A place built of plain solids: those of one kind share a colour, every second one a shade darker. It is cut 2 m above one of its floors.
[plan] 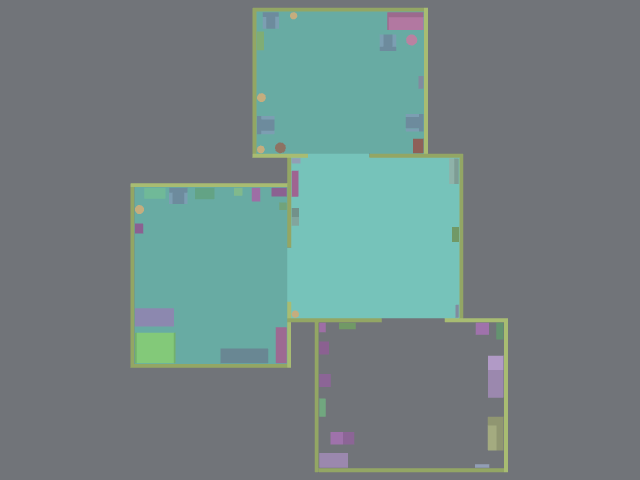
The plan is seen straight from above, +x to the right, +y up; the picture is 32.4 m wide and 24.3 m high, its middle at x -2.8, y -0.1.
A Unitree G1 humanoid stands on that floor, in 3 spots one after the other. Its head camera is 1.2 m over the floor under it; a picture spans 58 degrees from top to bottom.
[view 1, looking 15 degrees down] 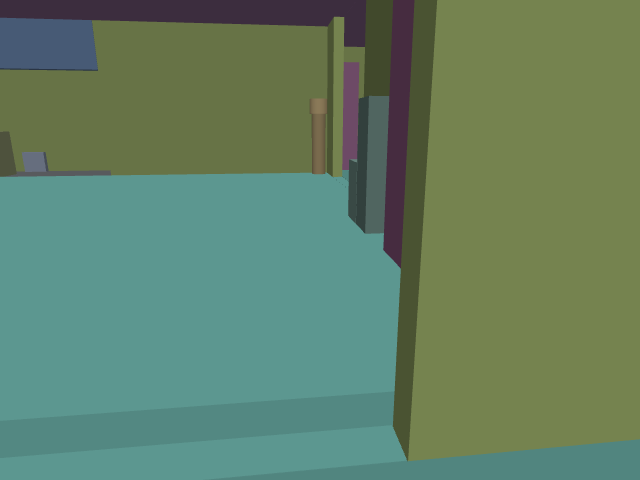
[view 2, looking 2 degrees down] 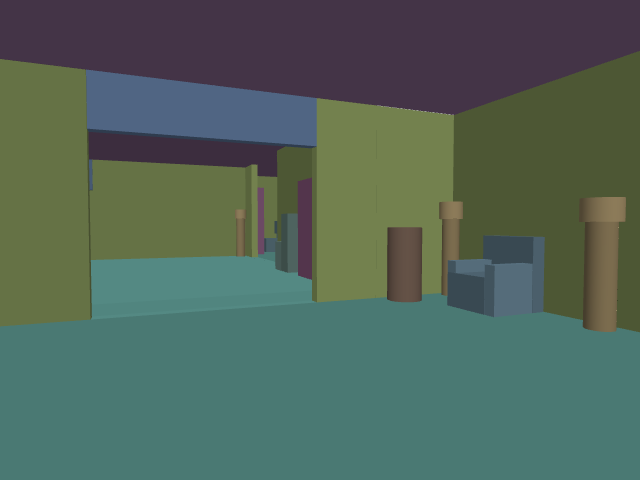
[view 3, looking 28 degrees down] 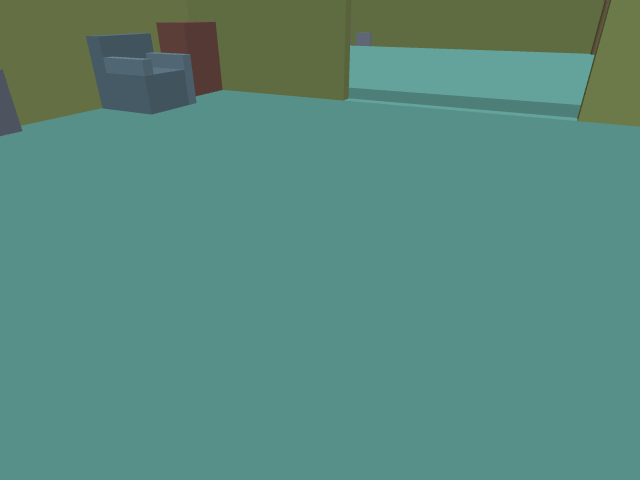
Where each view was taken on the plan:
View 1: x -2.92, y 5.55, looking -97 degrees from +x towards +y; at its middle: floor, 4.03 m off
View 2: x -0.85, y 10.42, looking -113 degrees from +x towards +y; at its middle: wall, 6.69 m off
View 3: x -2.92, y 10.45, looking -64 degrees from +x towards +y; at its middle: floor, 2.56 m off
